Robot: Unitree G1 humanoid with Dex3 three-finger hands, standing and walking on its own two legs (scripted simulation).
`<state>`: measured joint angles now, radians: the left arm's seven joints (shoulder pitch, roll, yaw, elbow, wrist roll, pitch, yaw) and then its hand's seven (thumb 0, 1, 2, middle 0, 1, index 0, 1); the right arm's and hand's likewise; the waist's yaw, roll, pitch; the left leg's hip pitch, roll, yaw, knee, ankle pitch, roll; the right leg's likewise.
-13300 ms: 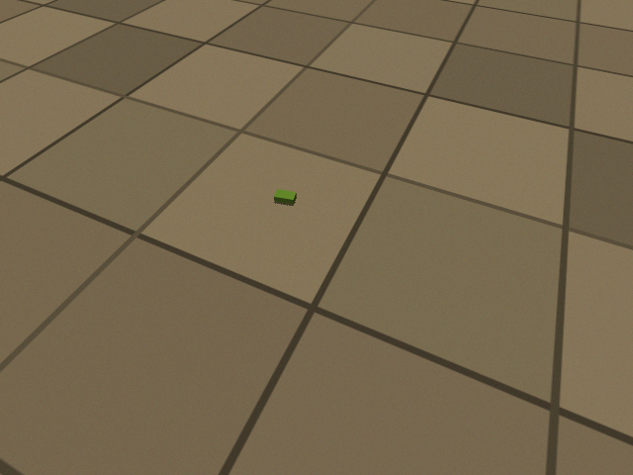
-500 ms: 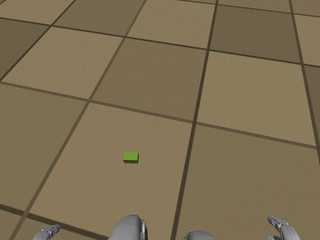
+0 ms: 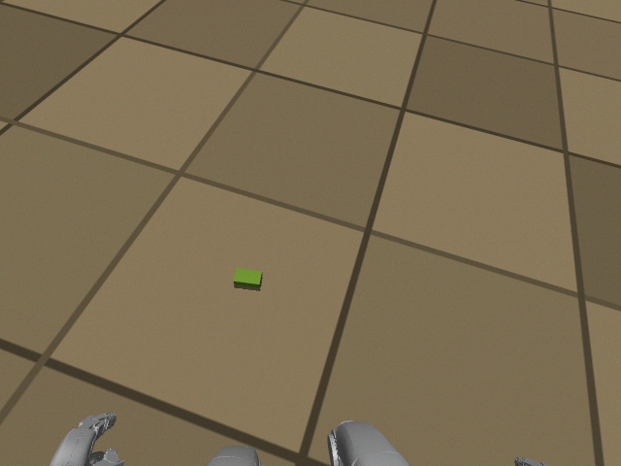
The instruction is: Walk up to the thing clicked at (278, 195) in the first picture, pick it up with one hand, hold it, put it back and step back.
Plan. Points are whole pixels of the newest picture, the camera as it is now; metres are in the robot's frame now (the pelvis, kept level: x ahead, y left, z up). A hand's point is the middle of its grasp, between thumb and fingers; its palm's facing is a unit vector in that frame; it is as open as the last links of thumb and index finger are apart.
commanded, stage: walk up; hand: left
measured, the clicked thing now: (248, 278) +0.72 +0.21 -0.75
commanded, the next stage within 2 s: stand in 1.48 s
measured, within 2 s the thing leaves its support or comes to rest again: neither
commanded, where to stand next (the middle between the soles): +0.33 -0.03 m, yaw +0 degrees
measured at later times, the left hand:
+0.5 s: hand out of the picture -0.01 +0.24 -0.13, palm faces +0.03 -0.90 -0.43, open 7.4 cm
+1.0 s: hand out of the picture +0.04 +0.23 -0.14, palm faces +0.04 -0.93 -0.36, open 7.4 cm
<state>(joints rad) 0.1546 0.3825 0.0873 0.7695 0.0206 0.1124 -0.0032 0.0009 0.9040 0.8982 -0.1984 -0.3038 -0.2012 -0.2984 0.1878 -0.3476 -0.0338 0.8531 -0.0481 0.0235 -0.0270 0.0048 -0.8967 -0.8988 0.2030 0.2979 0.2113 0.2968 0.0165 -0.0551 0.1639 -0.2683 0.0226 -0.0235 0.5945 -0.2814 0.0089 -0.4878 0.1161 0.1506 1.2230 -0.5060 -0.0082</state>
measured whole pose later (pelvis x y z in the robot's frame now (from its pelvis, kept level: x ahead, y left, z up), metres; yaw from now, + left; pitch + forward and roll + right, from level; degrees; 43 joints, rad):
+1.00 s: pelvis -0.04 -0.02 +0.00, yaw +2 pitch -2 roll +0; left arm 0.14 0.32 0.03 0.98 0.03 -0.03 0.00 0.00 0.90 0.90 -0.20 -0.30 -0.20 -0.30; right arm 0.18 -0.39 -0.05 0.99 -0.02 0.00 0.01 0.00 -0.90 -0.90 0.20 0.30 0.21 0.30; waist 0.02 0.03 0.07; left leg -0.22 0.01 -0.04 0.58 -0.37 0.01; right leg -0.23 -0.04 -0.03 0.56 -0.30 0.01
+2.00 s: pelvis -0.06 -0.02 +0.02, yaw +1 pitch -3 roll +0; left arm 0.11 0.35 0.00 1.15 0.01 -0.01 -0.01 0.00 0.90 0.90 -0.20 -0.30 -0.20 -0.30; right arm 0.11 -0.35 -0.01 1.14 -0.02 0.00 0.02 0.00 -0.90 -0.90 0.20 0.30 0.21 0.30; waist 0.01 0.01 0.07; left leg -0.12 0.03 -0.02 0.33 -0.16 -0.03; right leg -0.13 -0.03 -0.02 0.35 -0.16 0.02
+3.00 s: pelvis +0.06 +0.03 +0.01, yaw +2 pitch -4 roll +1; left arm 0.28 0.44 0.07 0.97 0.02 0.01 -0.06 0.00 0.91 0.90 -0.20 -0.30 -0.20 -0.30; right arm 0.35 -0.36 -0.07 0.95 -0.03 -0.08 0.03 0.00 -0.90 -0.90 0.20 0.30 0.21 0.30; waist -0.01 -0.08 0.08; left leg -0.05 -0.01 0.08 0.39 -0.27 0.03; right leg -0.48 -0.02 0.11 0.93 -0.25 0.00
